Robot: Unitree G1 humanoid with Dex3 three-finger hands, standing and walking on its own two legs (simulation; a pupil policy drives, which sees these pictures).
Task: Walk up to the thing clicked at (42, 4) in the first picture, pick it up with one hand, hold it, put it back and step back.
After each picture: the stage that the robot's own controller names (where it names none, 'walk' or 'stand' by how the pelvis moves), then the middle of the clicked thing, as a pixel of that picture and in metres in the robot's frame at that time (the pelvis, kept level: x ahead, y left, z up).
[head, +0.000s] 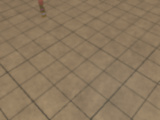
stand; (42, 8) +2.12 +0.63 -0.65
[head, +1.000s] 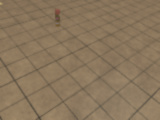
walk; (57, 18) +2.03 +0.32 -0.63
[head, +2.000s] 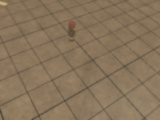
walk; (71, 31) +1.39 +0.12 -0.64
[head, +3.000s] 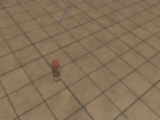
walk; (56, 71) +0.90 +0.21 -0.65
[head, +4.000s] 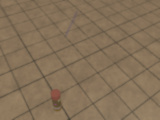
walk; (56, 100) +0.59 +0.19 -0.64
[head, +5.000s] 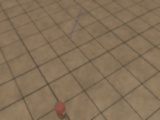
stand; (61, 112) +0.47 +0.18 -0.63
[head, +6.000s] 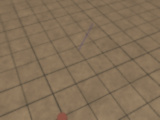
stand; out of the picture +0.45 +0.16 -0.65
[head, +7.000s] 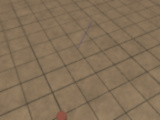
stand; out of the picture +0.45 +0.17 -0.66
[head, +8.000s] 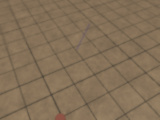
stand; out of the picture +0.45 +0.18 -0.66
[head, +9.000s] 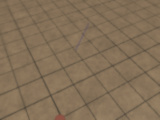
stand; out of the picture +0.43 +0.18 -0.66
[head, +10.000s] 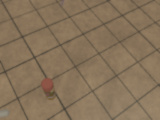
go down; (49, 90) +0.48 +0.18 -0.53
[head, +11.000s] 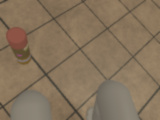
go down; (20, 48) +0.52 +0.21 -0.26
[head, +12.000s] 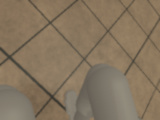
close in; out of the picture +0.52 +0.24 -0.19
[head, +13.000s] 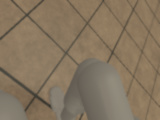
close; out of the picture +0.51 +0.27 -0.18
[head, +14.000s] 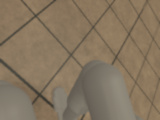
lift; out of the picture +0.45 +0.25 -0.18
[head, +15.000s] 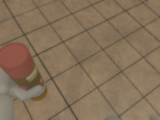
lift; (28, 77) +0.34 +0.18 +0.03
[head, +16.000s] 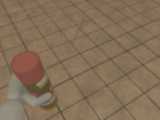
hold; (39, 85) +0.32 +0.15 +0.07
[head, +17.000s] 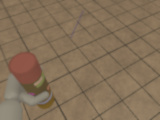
hold; (36, 85) +0.33 +0.17 +0.05
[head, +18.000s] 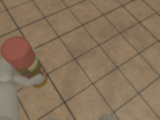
crouch; (29, 67) +0.39 +0.17 -0.01
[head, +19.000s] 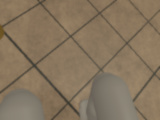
lower; out of the picture +0.53 +0.23 -0.04
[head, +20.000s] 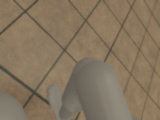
lower; out of the picture +0.48 +0.27 -0.18
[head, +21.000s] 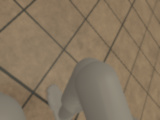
lower; out of the picture +0.49 +0.28 -0.18
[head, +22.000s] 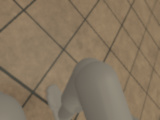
lower; out of the picture +0.49 +0.28 -0.18
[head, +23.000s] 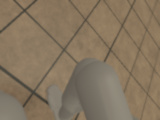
lower; out of the picture +0.48 +0.28 -0.18
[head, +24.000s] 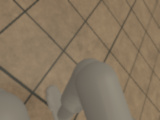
open; out of the picture +0.49 +0.25 -0.19
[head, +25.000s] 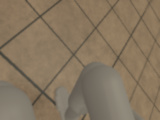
stand; out of the picture +0.49 +0.24 -0.19
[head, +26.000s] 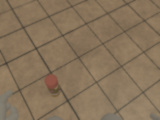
stand; (53, 86) +0.46 +0.16 -0.48
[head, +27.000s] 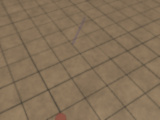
stand; out of the picture +0.42 +0.14 -0.60
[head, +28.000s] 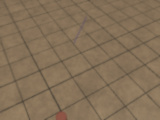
stand; out of the picture +0.43 +0.15 -0.60
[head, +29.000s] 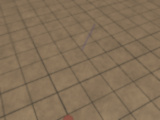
stand; out of the picture +0.44 +0.13 -0.65
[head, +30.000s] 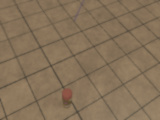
walk; (66, 99) +0.49 +0.06 -0.64
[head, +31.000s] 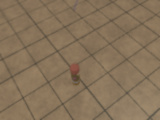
walk; (75, 75) +0.69 +0.09 -0.63
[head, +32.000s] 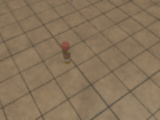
walk; (66, 53) +0.97 +0.18 -0.63
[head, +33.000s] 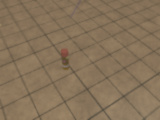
stand; (65, 59) +1.06 +0.20 -0.64
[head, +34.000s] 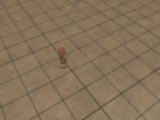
stand; (62, 58) +1.08 +0.22 -0.66
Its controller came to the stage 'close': yes
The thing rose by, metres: 0.69
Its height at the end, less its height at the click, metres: +0.00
